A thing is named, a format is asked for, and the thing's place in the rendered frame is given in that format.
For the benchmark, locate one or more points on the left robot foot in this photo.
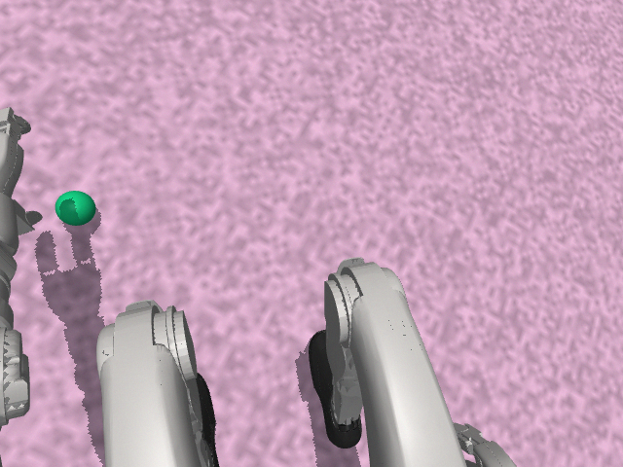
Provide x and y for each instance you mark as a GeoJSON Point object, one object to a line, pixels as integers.
{"type": "Point", "coordinates": [208, 421]}

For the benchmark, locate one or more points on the left robot arm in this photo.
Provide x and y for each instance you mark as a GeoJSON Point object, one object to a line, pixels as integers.
{"type": "Point", "coordinates": [14, 368]}

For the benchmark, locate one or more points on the left robot hand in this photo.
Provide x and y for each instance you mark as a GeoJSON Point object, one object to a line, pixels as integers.
{"type": "Point", "coordinates": [12, 127]}

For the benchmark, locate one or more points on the right robot hand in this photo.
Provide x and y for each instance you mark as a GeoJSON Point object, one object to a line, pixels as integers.
{"type": "Point", "coordinates": [487, 454]}

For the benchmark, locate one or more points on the right robot foot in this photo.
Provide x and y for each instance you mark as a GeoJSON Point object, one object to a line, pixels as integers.
{"type": "Point", "coordinates": [341, 435]}

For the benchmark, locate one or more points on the ball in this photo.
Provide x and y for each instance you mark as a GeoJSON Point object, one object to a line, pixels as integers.
{"type": "Point", "coordinates": [75, 208]}

